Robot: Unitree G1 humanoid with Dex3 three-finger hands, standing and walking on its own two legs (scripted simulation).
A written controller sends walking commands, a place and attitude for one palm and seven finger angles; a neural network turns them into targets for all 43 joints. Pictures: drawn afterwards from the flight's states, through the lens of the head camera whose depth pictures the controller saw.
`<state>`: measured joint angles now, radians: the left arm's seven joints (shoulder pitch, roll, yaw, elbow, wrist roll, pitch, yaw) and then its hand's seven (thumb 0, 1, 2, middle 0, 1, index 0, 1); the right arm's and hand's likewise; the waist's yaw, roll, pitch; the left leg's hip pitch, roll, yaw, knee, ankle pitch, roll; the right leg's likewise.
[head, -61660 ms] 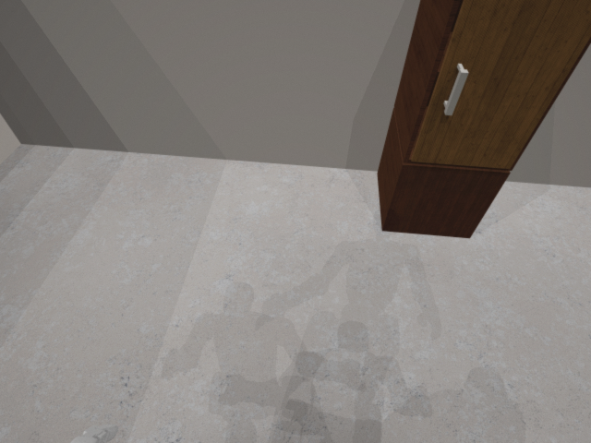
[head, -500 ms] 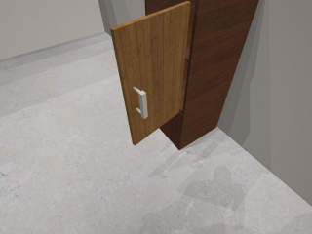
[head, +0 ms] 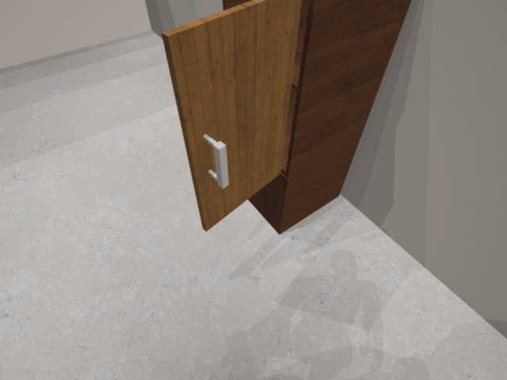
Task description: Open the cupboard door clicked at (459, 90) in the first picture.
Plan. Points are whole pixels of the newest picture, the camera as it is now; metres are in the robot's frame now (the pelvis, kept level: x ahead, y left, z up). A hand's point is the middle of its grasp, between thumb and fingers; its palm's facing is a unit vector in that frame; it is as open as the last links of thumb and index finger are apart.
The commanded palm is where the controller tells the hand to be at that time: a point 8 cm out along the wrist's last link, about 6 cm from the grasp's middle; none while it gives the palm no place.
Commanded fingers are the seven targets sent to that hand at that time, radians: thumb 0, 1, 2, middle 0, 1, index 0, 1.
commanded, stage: look to check the result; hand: left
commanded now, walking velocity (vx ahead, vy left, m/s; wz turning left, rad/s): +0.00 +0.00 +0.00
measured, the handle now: (215, 161) +0.58 +0.12 -0.05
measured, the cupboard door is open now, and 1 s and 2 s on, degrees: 99 99 99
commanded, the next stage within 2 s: stand and wait in 0.26 s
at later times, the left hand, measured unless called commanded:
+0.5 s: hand out of the picture -0.01 +0.21 -0.17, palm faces +0.01 -0.96 -0.26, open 7.4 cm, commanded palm none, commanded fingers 0.00 0.90 0.90 -0.20 -0.30 -0.20 -0.30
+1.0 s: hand out of the picture +0.01 +0.20 -0.17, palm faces +0.01 -0.96 -0.27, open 7.4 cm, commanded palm none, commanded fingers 0.00 0.90 0.90 -0.20 -0.30 -0.20 -0.30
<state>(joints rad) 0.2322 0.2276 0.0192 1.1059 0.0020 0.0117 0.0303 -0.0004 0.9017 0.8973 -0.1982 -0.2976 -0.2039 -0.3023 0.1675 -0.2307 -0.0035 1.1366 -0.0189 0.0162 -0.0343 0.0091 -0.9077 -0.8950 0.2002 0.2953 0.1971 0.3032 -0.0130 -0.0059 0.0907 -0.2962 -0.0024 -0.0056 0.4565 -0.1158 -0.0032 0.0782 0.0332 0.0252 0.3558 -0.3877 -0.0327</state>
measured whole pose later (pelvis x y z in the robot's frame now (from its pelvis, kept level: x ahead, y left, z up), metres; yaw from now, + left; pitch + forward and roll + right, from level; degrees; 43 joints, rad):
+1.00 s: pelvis +0.00 +0.00 +0.00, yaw -1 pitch -3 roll +1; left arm 0.26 0.22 0.01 1.11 0.00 0.00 0.03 0.00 0.90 0.90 -0.20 -0.30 -0.20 -0.30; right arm 0.17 -0.22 0.00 1.15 -0.02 0.01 -0.03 0.01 -0.91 -0.89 0.20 0.30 0.20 0.30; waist -0.01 0.00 0.07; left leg -0.28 0.00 0.00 0.44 -0.11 -0.01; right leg 0.09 0.03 0.03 0.34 -0.38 -0.03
